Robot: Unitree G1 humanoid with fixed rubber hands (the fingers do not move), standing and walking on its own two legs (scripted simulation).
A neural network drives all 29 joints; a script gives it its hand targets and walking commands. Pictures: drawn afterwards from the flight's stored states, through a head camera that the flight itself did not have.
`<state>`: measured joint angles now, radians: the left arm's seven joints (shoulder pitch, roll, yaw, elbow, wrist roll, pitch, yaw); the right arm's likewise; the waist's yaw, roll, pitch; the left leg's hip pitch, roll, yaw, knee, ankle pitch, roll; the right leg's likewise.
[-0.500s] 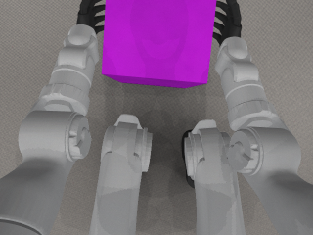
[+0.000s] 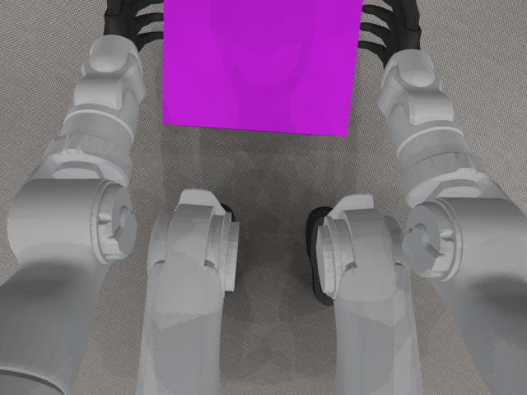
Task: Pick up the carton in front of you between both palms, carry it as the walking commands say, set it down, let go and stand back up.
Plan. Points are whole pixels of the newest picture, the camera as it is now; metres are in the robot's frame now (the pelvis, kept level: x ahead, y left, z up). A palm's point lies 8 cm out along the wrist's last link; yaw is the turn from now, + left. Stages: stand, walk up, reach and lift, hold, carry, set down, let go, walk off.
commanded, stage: set down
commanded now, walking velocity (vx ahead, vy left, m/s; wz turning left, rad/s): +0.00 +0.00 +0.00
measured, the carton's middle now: (259, 61) +0.50 +0.04 -0.24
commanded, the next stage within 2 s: let go in 1.20 s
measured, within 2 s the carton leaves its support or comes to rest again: neither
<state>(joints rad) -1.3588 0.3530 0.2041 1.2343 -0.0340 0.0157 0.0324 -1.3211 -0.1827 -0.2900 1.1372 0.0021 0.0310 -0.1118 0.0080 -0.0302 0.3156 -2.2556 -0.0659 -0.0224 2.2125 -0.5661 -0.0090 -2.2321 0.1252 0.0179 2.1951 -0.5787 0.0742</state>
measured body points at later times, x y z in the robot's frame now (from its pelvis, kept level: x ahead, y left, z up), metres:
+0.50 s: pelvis +0.01 +0.00 +0.06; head +0.33 +0.03 +0.37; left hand +0.53 +0.24 -0.07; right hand +0.53 -0.15 -0.07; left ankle +0.11 +0.11 -0.33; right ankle +0.12 -0.12 -0.33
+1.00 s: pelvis +0.03 +0.00 +0.19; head +0.33 +0.03 +0.52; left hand +0.53 +0.25 +0.08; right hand +0.53 -0.16 +0.08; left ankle +0.11 +0.11 -0.33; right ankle +0.12 -0.12 -0.33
